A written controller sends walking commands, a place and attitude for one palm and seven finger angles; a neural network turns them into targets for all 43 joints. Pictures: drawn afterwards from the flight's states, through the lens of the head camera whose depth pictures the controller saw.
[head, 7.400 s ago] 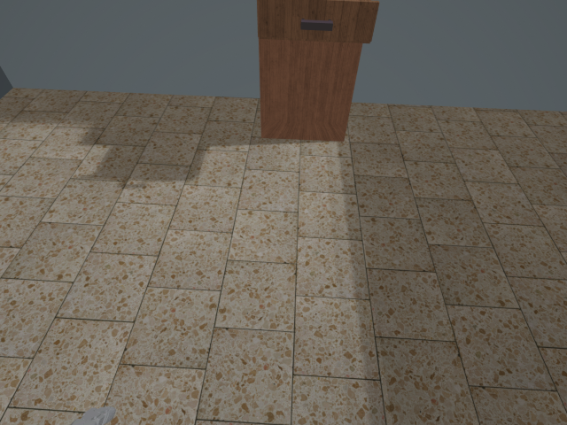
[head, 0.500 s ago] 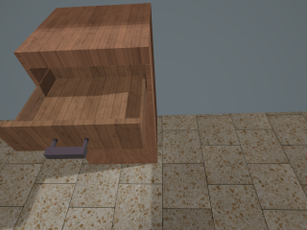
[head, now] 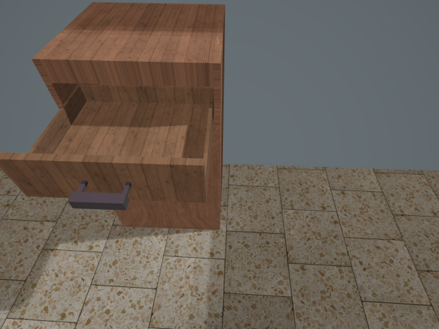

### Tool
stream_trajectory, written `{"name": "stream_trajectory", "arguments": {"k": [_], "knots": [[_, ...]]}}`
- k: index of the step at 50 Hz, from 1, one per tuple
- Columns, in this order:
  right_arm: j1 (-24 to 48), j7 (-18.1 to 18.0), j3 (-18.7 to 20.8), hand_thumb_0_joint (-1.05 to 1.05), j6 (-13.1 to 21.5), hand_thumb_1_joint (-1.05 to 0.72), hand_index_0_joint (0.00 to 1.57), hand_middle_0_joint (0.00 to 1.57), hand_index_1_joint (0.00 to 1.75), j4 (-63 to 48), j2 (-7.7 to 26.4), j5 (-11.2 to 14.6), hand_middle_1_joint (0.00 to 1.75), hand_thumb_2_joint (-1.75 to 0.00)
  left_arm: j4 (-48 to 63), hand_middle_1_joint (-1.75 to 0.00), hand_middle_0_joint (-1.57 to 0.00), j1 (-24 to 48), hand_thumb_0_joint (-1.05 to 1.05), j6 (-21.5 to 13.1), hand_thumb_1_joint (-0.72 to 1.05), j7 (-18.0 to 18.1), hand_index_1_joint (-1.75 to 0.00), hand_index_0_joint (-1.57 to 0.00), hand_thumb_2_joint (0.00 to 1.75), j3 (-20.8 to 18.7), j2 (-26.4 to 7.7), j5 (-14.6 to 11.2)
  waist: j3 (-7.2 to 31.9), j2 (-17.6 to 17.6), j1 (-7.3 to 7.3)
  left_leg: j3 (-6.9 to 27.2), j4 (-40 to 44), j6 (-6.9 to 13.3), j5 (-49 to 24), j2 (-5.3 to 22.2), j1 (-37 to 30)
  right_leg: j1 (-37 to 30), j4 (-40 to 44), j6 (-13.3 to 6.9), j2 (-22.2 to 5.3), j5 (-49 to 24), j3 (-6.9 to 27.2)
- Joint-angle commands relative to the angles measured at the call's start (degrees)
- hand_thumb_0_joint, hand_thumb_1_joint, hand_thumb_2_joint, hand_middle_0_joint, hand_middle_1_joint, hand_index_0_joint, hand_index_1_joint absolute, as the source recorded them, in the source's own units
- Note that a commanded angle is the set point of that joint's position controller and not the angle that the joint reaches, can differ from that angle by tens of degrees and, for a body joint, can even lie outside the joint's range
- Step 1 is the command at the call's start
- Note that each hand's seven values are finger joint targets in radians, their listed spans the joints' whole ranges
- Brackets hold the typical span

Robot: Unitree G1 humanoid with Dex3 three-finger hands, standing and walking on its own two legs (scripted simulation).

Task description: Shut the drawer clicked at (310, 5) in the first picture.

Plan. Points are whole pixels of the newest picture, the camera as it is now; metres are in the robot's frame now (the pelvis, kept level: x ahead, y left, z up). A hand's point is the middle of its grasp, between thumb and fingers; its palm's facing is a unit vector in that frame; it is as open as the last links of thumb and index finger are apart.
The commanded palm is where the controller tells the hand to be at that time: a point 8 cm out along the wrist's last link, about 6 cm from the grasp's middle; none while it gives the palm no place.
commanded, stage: come to a stop and stand still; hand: left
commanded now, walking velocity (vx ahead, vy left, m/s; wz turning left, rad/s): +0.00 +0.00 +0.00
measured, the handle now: (102, 192) +0.38 +0.29 -0.01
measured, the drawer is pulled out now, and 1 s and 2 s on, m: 0.29 0.29 0.29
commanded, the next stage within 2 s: look again from close up in 0.10 s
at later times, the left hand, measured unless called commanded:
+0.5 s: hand out of the picture +0.06 +0.23 -0.18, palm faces +0.03 -0.97 -0.24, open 7.4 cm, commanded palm none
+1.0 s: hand out of the picture +0.00 +0.24 -0.18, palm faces -0.01 -0.98 -0.21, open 7.4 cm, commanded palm none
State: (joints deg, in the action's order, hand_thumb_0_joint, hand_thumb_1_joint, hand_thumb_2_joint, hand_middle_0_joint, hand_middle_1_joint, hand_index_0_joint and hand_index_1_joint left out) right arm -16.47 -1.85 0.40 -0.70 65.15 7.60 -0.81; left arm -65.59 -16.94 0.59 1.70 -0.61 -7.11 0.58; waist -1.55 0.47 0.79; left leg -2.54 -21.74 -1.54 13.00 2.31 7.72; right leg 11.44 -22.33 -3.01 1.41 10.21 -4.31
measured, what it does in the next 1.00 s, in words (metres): shifts its weight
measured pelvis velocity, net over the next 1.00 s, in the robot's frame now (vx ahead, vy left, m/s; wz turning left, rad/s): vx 0.02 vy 0.07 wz -0.03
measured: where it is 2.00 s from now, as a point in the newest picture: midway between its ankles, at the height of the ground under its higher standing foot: outside the picture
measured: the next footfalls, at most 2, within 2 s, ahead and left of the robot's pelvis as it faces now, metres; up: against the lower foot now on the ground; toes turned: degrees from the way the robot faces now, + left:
right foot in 1.54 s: +0.16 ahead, -0.03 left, +0.00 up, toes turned +5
left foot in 1.82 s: +0.11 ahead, +0.21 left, +0.00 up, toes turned +3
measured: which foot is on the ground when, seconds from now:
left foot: down 0.00-1.00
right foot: down 0.00-1.00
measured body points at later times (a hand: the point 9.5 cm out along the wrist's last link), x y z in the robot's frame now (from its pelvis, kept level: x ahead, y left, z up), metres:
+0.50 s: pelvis +0.02 +0.04 -0.01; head +0.01 +0.04 +0.44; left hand +0.06 +0.28 -0.16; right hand +0.04 -0.20 -0.16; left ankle -0.01 +0.14 -0.74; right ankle +0.02 -0.08 -0.74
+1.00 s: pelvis +0.02 +0.07 -0.01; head +0.02 +0.06 +0.44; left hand +0.00 +0.30 -0.16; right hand +0.00 -0.16 -0.17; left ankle -0.01 +0.14 -0.74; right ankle +0.02 -0.08 -0.74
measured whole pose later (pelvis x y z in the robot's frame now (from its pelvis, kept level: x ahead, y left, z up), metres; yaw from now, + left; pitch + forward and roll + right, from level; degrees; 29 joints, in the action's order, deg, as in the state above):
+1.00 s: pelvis +0.02 +0.07 -0.01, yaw -2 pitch -2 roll +1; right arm -17.5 -1.0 0.1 -0.3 62.9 10.0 -0.9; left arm -62.2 -19.3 1.2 1.8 0.2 -8.7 1.6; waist -1.9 0.7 0.2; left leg -6.2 -25.6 4.4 17.5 -3.2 6.4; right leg 12.6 -30.0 1.2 -4.1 15.9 -0.4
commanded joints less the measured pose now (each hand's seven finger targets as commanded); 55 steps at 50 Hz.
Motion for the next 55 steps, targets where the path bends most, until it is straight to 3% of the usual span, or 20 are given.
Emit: {"name": "stream_trajectory", "arguments": {"k": [1,9,10,11,12,13,15,16,19,21,23,25,29,33,42,45,47,50,53,55], "knots": [[-5.5,-0.4,0.6,0.0,0.7,-0.9,0.2,0.2,0.3,-0.6,3.9,-0.1,0.3,-0.9,2.0,-0.3,-0.2,-2.4,0.0,-1.2,0.9,0.2,-0.3,-0.2,0.9,-1.2,-5.9,-0.1,-2.8,-0.5,-0.8,3.0,4.0,2.1,1.9,2.9,2.8,1.9,7.9,1.4,-7.4,7.7,9.1],[-6.5,-0.6,0.3,0.0,1.5,-0.9,0.2,0.2,0.3,-0.1,3.4,0.2,0.3,-0.9,1.1,-0.3,-0.2,-3.8,0.0,-1.6,0.9,0.4,-0.3,-0.2,0.9,-1.0,-4.8,-0.2,-2.5,-0.5,-0.52,3.4,4.5,2.1,-1.7,3.6,3.3,0.0,5.3,1.1,-7.3,1.0,8.0],[0.5,0.4,2.3,0.0,0.1,-0.9,0.2,0.2,0.3,-7.2,11.4,-1.7,0.3,-0.9,6.9,-0.3,-0.2,0.1,0.0,-2.0,0.9,0.7,-0.3,-0.2,0.9,-0.2,-16.9,0.5,-10.6,-3.8,-2.37,5.1,2.0,2.7,-0.5,0.4,7.7,6.3,1.2,0.6,-4.7,6.7,7.2],[-0.8,-0.2,3.2,0.0,1.6,-0.9,0.2,0.2,0.3,-8.3,10.2,-1.1,0.3,-0.9,6.9,-0.3,-0.2,-2.4,0.0,-2.2,0.9,0.9,-0.3,-0.2,0.9,-1.5,-12.8,0.2,-1.5,4.0,-0.39,4.8,-2.4,3.3,5.0,3.0,7.7,5.0,0.2,0.0,-8.2,13.3,9.5],[-1.7,-0.5,3.0,0.0,1.8,-0.9,0.2,0.2,0.3,-7.3,7.5,-1.0,0.3,-0.9,6.5,-0.3,-0.2,-2.6,0.0,-2.4,0.9,1.1,-0.3,-0.2,0.9,-1.6,-11.6,0.5,2.6,3.6,-1.28,4.3,-4.9,3.3,4.6,2.1,7.7,3.6,1.3,-0.8,-8.9,12.1,11.1],[-3.7,-0.4,2.6,0.0,1.5,-0.9,0.2,0.2,0.3,-6.7,5.6,-0.7,0.3,-0.9,6.9,-0.3,-0.2,-3.5,0.0,-2.3,0.9,1.1,-0.3,-0.2,0.9,-0.9,-10.4,0.5,4.8,0.6,-1.45,2.9,-7.9,2.8,5.1,0.7,6.8,3.3,3.2,-0.9,-10.2,13.9,12.2],[-6.4,0.1,2.1,0.0,1.1,-0.9,0.2,0.2,0.3,-6.6,4.1,-0.6,0.3,-0.9,7.6,-0.3,-0.2,-2.6,0.0,-2.3,0.9,1.3,-0.3,-0.2,0.9,-0.7,-9.6,0.7,5.1,-7.0,-2.36,1.5,-10.5,2.5,5.2,-0.3,7.2,3.6,5.8,-1.5,-11.8,16.2,14.0],[-5.8,0.2,2.2,0.0,1.2,-0.9,0.2,0.2,0.3,-6.3,4.7,-0.5,0.3,-0.9,7.7,-0.3,-0.2,-1.6,0.0,-2.5,0.9,1.3,-0.3,-0.2,0.9,-0.9,-9.8,0.5,2.4,-7.6,-2.41,2.0,-10.6,2.6,3.4,0.2,7.2,6.3,6.1,-1.7,-11.9,15.7,13.4],[-5.2,0.2,2.3,0.0,2.2,-0.9,0.2,0.2,0.3,-6.4,6.9,-0.2,0.3,-0.9,8.3,-0.3,-0.2,0.4,0.0,-2.8,0.9,1.1,-0.3,-0.2,0.9,-1.1,-10.4,0.3,-1.4,-1.5,-2.3,4.2,-5.5,3.2,-2.3,2.2,7.1,6.9,1.5,-0.9,-8.9,5.7,9.0],[-4.7,0.1,1.4,0.0,2.6,-0.9,0.2,0.2,0.3,-6.0,6.6,-0.3,0.3,-0.9,8.1,-0.3,-0.2,-1.5,0.0,-2.5,0.9,1.2,-0.3,-0.2,0.9,-0.5,-8.5,0.1,-1.0,1.5,-1.11,5.1,-3.7,3.6,-10.1,3.7,7.4,2.5,-3.1,0.2,-7.2,-5.7,6.3],[-3.7,-0.2,1.4,0.0,2.9,-0.9,0.2,0.2,0.3,-6.3,7.4,-0.2,0.3,-0.9,7.9,-0.3,-0.2,-2.1,0.0,-2.4,0.9,1.2,-0.3,-0.2,0.9,-0.7,-9.2,0.0,0.5,4.7,-0.58,5.3,-3.4,3.6,-18.1,4.4,6.1,0.2,-5.3,0.6,-7.1,-10.2,5.0],[-4.0,-0.4,1.1,0.0,2.9,-0.9,0.2,0.2,0.3,-6.1,7.6,-0.2,0.3,-0.9,8.0,-0.3,-0.2,-2.6,0.0,-2.0,0.9,1.4,-0.3,-0.2,0.9,-0.4,-8.6,0.1,1.8,4.5,-0.36,5.0,-3.9,3.8,-25.5,5.0,3.9,-1.4,-6.4,0.9,-6.7,-12.2,4.3],[-2.0,-0.4,1.1,0.0,2.3,-0.9,0.2,0.2,0.3,-6.8,8.5,-0.3,0.3,-0.9,8.4,-0.3,-0.2,-1.2,0.0,-1.4,0.9,1.2,-0.3,-0.2,0.9,-0.5,-9.0,0.0,-2.1,1.8,-0.62,4.9,-1.6,3.7,-17.3,4.5,5.4,0.0,-5.1,1.5,-6.8,-8.4,4.5],[-1.0,-0.2,1.1,0.0,2.3,-0.9,0.2,0.2,0.3,-6.7,9.1,-0.3,0.3,-0.9,8.7,-0.3,-0.2,-0.8,0.0,-1.1,0.9,1.1,-0.3,-0.2,0.9,-0.4,-8.7,0.1,-2.9,0.7,-0.68,5.4,0.7,3.9,-14.0,4.6,4.9,0.5,-4.6,2.1,-6.5,-5.4,4.7],[-1.0,-0.3,1.0,0.0,2.3,-0.9,0.2,0.2,0.3,-5.6,9.3,0.0,0.3,-0.9,7.3,-0.3,-0.2,-1.8,0.0,-0.8,0.9,1.1,-0.3,-0.2,0.9,-0.3,-7.8,0.1,-1.3,1.1,-0.92,5.3,2.7,3.9,-14.7,4.8,1.7,-0.1,-4.4,2.8,-6.5,-4.6,4.6],[-2.1,0.0,1.0,0.0,1.7,-0.9,0.2,0.2,0.3,-4.4,9.7,-0.1,0.3,-0.9,6.5,-0.3,-0.2,-2.3,0.0,-0.7,0.9,0.7,-0.3,-0.2,0.9,-0.2,-7.2,0.6,-2.5,1.8,-1.2,6.8,6.7,4.9,7.0,5.1,3.1,0.7,-4.4,2.6,-5.8,5.1,3.3],[-2.3,0.2,1.3,0.0,1.1,-0.9,0.2,0.2,0.3,-4.2,10.7,-0.2,0.3,-0.9,6.5,-0.3,-0.2,-2.3,0.0,-0.5,0.9,0.3,-0.3,-0.2,0.9,-0.2,-6.4,1.1,-6.7,3.3,-1.25,9.1,10.4,5.7,19.5,6.3,6.4,3.3,-6.5,2.6,-4.6,9.7,1.5],[-2.6,0.5,1.6,0.0,0.9,-0.9,0.2,0.2,0.3,-4.2,10.8,-0.2,0.3,-0.9,6.2,-0.3,-0.2,-4.2,0.0,-0.7,0.9,-0.2,-0.3,-0.2,0.9,-0.3,-5.8,1.4,-8.9,3.9,-0.62,10.7,11.4,7.2,24.5,7.5,8.7,3.9,-8.1,2.3,-3.9,11.1,0.5],[-3.2,0.5,1.2,0.0,1.3,-0.9,0.2,0.2,0.3,-4.1,9.5,-0.1,0.3,-0.9,5.2,-0.3,-0.2,-7.1,0.0,-1.7,0.9,-0.3,-0.3,-0.2,0.9,-0.8,-5.7,1.0,-8.6,-0.5,0.13,7.1,5.1,6.7,17.5,4.6,9.5,1.4,-4.9,0.6,-5.9,10.3,4.9],[-3.6,0.7,0.9,0.0,1.6,-0.9,0.2,0.2,0.3,-4.4,7.5,0.1,0.3,-0.9,4.6,-0.3,-0.2,-9.5,0.0,-2.1,0.9,0.0,-0.3,-0.2,0.9,-1.5,-7.8,0.8,-8.1,-7.1,0.59,2.1,-3.0,5.3,13.5,0.2,13.0,-1.9,-0.6,-1.8,-10.1,12.0,11.9]]}}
